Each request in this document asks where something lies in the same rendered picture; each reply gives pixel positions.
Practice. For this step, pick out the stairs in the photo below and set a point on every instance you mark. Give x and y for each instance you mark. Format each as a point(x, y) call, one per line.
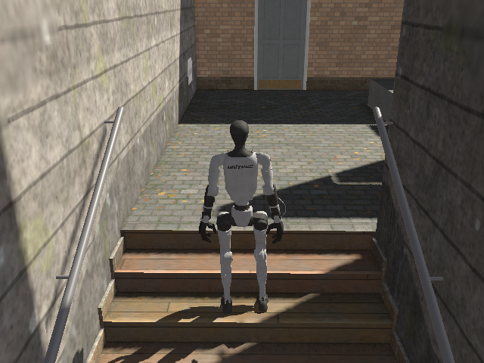
point(324, 302)

